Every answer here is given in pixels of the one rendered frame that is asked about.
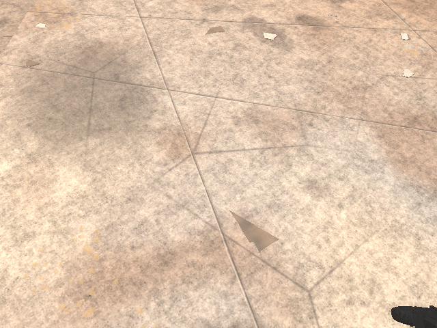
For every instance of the robot right hand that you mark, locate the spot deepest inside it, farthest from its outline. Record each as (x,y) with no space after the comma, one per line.
(420,317)

